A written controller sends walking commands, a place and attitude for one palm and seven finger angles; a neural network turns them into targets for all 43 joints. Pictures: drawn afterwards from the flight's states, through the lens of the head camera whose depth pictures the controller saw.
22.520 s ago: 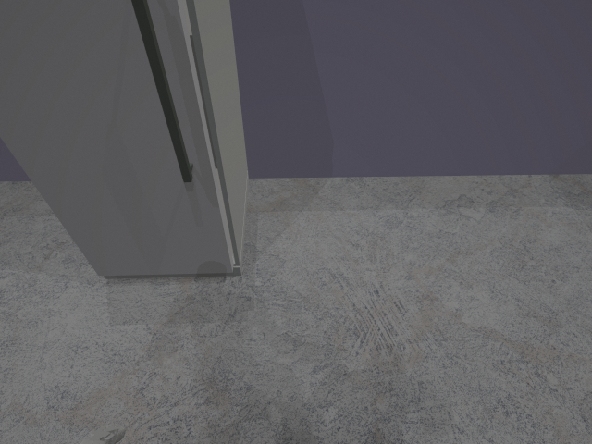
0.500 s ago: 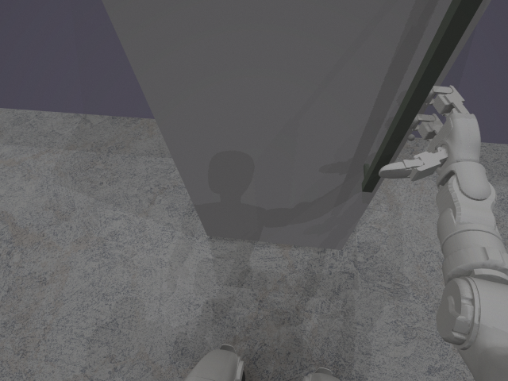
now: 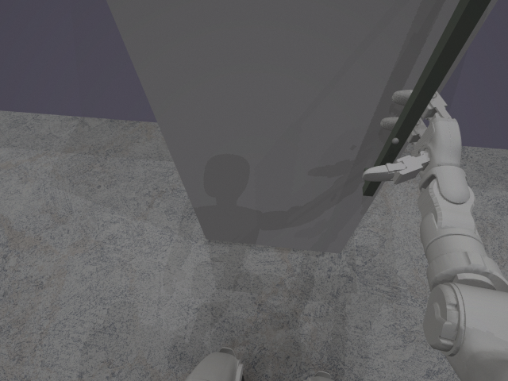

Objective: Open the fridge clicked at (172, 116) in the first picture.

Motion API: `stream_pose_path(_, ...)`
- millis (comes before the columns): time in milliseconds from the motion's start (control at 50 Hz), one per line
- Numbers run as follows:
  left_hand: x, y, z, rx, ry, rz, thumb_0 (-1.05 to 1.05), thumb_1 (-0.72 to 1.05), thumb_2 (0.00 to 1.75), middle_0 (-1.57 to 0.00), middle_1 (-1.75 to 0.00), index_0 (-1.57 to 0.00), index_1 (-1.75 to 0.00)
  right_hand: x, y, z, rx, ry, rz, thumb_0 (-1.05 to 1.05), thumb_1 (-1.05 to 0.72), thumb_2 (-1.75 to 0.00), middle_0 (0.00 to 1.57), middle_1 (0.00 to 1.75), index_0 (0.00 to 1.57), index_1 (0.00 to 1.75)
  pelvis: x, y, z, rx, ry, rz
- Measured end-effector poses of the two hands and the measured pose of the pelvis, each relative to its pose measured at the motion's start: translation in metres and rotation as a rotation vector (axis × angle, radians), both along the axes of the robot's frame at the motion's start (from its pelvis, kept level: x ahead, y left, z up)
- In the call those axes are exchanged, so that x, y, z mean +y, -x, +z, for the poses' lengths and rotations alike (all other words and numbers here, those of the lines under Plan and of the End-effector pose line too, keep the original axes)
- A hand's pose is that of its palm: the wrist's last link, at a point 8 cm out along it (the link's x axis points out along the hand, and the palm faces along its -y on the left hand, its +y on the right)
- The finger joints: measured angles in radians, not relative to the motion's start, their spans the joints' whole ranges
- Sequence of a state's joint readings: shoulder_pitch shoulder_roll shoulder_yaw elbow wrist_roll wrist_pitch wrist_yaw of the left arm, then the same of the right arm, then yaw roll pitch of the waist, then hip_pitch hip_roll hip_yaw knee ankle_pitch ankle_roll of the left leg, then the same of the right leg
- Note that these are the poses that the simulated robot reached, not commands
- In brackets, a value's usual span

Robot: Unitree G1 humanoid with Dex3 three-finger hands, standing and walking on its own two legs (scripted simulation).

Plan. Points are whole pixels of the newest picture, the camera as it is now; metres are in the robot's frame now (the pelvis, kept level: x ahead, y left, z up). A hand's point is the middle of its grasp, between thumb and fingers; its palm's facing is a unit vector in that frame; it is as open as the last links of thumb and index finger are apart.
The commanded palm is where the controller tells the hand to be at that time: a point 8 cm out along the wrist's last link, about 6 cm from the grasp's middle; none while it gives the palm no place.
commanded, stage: slide the fingers in behind the handle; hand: right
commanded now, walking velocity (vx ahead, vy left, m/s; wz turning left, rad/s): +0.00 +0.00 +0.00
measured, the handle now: (413, 95) +0.54 -0.14 +0.14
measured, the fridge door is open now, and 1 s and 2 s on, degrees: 0 0 0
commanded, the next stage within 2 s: grip the handle and tug to test in 0.68 s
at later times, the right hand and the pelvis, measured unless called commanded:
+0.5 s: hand (393, 143) +0.48 -0.12 +0.09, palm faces -0.06 +1.00 +0.00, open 14.0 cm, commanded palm +0.46 -0.18 +0.09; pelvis -0.01 +0.00 +0.00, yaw +0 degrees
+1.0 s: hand (391, 143) +0.48 -0.12 +0.09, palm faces -0.06 +1.00 +0.00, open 12.8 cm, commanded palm +0.46 -0.17 +0.09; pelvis +0.00 -0.01 +0.00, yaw +0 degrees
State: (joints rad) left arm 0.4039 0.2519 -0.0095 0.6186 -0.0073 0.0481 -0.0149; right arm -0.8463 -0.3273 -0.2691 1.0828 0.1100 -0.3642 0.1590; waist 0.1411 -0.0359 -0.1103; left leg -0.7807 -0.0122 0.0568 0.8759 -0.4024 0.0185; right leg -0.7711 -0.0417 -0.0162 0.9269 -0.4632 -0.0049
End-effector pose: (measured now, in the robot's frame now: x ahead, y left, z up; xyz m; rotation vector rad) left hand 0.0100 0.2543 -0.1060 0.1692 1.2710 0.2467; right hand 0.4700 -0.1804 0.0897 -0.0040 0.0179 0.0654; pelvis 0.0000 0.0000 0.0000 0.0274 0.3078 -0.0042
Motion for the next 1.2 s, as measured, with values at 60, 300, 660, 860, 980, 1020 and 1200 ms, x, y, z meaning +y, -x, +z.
stream_pose_path(60, 0.001, 0.001, 0.000, -0.002, 0.003, 0.000, 0.01, 0.90, 0.90, -0.20, -0.30, -0.21, -0.30, 0.004, 0.002, -0.001, 0.007, -0.001, 0.000, -0.01, 0.50, -0.30, 0.30, 1.20, 0.30, 1.20, 0.001, 0.001, 0.000, -0.003, 0.002, 0.000)
stream_pose_path(300, 0.007, 0.004, 0.001, -0.021, -0.008, -0.003, 0.01, 0.90, 0.90, -0.20, -0.30, -0.21, -0.30, 0.007, 0.011, -0.002, 0.002, 0.003, -0.009, -0.01, 0.50, -0.30, 0.30, 1.20, 0.30, 1.20, 0.005, 0.009, 0.000, -0.014, 0.005, -0.002)
stream_pose_path(660, 0.004, 0.019, 0.000, 0.010, -0.029, 0.006, 0.01, 0.90, 0.90, -0.20, -0.30, -0.21, -0.30, 0.002, -0.001, -0.004, 0.000, -0.006, -0.001, -0.01, 0.50, -0.30, 0.30, 1.20, 0.30, 1.20, -0.001, 0.012, -0.004, 0.011, 0.000, 0.000)
stream_pose_path(860, -0.006, 0.015, -0.001, 0.009, 0.001, 0.017, 0.01, 0.90, 0.90, -0.20, -0.30, -0.21, -0.30, 0.006, 0.002, -0.001, -0.006, -0.005, 0.001, -0.01, 0.48, -0.31, 0.30, 1.21, 0.30, 1.21, -0.005, 0.004, -0.001, 0.004, -0.001, 0.007)
stream_pose_path(980, -0.008, 0.006, 0.000, -0.009, 0.005, 0.006, 0.01, 0.90, 0.90, -0.20, -0.30, -0.21, -0.30, 0.005, 0.004, -0.003, 0.003, 0.000, -0.008, -0.01, 0.35, -0.36, 0.32, 1.23, 0.31, 1.23, -0.006, 0.003, 0.000, -0.003, -0.001, 0.004)
stream_pose_path(1020, -0.007, 0.003, 0.000, -0.014, 0.004, 0.002, 0.01, 0.90, 0.90, -0.20, -0.30, -0.21, -0.30, 0.004, 0.004, -0.002, -0.010, 0.000, -0.009, -0.01, 0.28, -0.39, 0.32, 1.23, 0.32, 1.23, -0.006, 0.003, 0.000, -0.003, -0.001, 0.005)
stream_pose_path(1200, -0.002, -0.005, 0.001, -0.025, -0.010, -0.010, 0.01, 0.90, 0.90, -0.20, -0.30, -0.21, -0.30, -0.001, 0.005, -0.006, 0.008, -0.003, -0.016, -0.01, -0.09, -0.55, 0.36, 1.29, 0.36, 1.29, -0.004, 0.003, -0.001, -0.004, 0.000, 0.001)
